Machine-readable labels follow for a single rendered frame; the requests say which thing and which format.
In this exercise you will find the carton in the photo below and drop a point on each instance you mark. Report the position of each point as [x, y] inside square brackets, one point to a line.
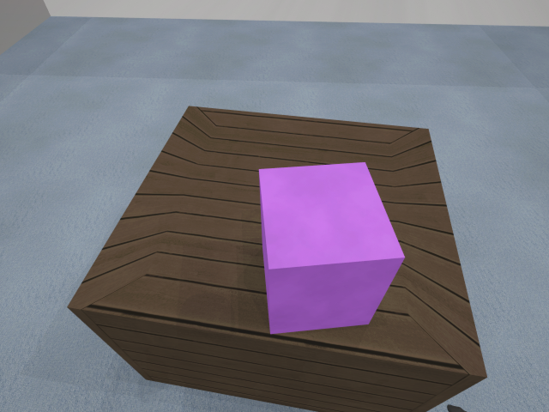
[329, 249]

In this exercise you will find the pedestal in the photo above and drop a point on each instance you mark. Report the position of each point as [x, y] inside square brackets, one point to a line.
[179, 290]

